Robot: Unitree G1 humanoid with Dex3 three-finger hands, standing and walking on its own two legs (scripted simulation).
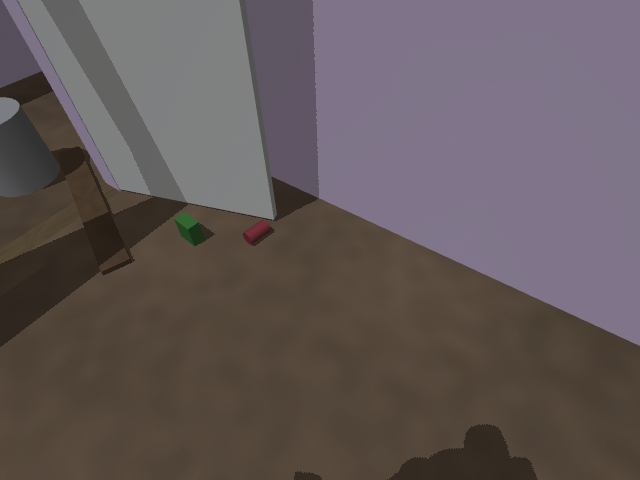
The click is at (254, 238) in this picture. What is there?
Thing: lying can
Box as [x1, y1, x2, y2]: [243, 220, 270, 244]
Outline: 264,220 261,220 243,233 243,236 248,243 251,244 270,230 269,226
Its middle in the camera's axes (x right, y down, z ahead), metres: -0.27 -0.04 +1.67
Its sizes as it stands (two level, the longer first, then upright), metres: 0.104 0.061 0.061
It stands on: the floor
